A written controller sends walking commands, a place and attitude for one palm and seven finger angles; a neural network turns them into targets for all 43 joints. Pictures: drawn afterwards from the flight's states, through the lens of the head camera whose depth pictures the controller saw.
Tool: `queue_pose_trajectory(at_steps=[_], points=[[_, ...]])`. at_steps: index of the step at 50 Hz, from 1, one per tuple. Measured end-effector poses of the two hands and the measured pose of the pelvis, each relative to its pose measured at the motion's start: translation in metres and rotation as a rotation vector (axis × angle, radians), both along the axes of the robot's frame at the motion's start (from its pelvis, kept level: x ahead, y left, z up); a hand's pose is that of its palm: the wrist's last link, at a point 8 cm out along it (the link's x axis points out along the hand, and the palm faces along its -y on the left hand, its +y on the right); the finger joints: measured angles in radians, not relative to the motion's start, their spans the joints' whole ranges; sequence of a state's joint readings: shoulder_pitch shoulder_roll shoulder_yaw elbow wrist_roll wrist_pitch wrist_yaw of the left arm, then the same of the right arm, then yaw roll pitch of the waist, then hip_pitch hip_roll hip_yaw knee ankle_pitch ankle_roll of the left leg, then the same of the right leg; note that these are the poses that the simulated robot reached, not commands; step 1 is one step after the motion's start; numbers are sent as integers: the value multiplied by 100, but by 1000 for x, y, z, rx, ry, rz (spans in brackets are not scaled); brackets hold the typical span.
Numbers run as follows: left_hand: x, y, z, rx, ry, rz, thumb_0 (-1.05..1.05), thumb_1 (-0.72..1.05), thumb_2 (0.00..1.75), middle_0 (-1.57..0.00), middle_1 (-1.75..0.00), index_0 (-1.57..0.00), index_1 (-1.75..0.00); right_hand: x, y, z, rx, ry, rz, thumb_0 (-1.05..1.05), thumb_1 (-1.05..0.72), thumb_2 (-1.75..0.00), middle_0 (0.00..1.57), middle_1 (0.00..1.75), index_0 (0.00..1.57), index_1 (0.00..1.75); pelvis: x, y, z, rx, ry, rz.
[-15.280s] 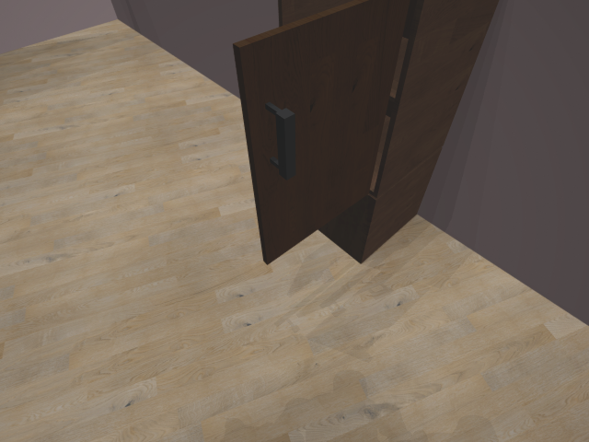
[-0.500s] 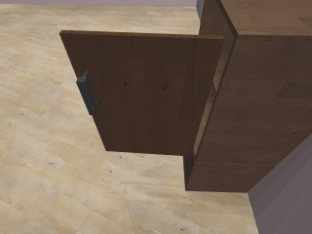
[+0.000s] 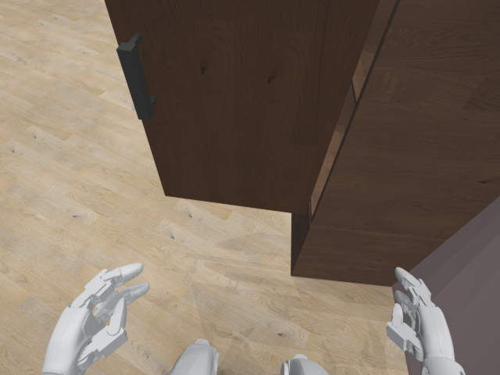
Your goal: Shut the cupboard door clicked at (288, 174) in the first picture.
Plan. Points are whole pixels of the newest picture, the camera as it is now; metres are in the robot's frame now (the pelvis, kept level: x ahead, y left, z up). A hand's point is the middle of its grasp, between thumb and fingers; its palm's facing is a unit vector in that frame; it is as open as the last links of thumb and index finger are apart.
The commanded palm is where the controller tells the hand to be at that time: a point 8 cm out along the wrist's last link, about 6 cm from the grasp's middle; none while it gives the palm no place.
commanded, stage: raise the hand and make a fist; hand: left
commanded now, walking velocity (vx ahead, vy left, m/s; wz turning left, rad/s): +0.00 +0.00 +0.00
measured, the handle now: (141, 78) +0.57 +0.26 +0.14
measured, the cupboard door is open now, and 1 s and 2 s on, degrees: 88 88 88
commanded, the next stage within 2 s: bring the fist close to the handle in 1.48 s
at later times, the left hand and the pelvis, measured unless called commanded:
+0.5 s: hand (92, 266) +0.23 +0.23 +0.10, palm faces +0.06 -1.00 -0.07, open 3.8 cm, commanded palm +0.20 +0.27 +0.09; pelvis +0.02 +0.03 +0.01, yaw +0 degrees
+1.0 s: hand (100, 247) +0.24 +0.22 +0.12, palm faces -0.05 -1.00 -0.05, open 3.1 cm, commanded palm +0.22 +0.27 +0.14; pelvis +0.03 +0.03 +0.04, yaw +1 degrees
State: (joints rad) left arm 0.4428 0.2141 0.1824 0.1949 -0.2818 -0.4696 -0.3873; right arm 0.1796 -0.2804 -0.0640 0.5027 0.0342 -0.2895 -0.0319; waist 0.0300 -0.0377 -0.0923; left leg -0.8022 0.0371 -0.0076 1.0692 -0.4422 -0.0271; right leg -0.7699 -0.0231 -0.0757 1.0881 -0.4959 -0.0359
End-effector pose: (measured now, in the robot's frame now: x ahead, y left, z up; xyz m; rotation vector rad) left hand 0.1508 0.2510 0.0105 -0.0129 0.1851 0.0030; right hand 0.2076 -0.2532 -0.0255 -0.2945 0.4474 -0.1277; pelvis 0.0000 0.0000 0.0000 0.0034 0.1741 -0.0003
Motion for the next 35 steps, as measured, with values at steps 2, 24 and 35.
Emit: queue_pose_trajectory(at_steps=[2, 24, 35], points=[[-10, 8, 8, 35, -44, 55, 2, 90, 90, -47, -59, -47, -59, 4, 5, -7, -9, -6, 19, 1, -91, -90, 20, 29, 20, 30, -1, 1, -6, -12, 3, 9], [54, 33, 88, 91, -182, 64, 2, 90, 90, -86, -103, -87, -103, -50, 52, -34, 82, 248, -57, 1, -90, -90, 21, 30, 21, 30, 24, 31, 16, -34, -3, 3], [68, 20, 93, 55, -157, -67, 2, 90, 90, -107, -125, -107, -125, -6, 61, -2, 69, 95, -32, 1, -91, -90, 20, 29, 20, 30, 28, 38, 22, -41, -32, 3]])
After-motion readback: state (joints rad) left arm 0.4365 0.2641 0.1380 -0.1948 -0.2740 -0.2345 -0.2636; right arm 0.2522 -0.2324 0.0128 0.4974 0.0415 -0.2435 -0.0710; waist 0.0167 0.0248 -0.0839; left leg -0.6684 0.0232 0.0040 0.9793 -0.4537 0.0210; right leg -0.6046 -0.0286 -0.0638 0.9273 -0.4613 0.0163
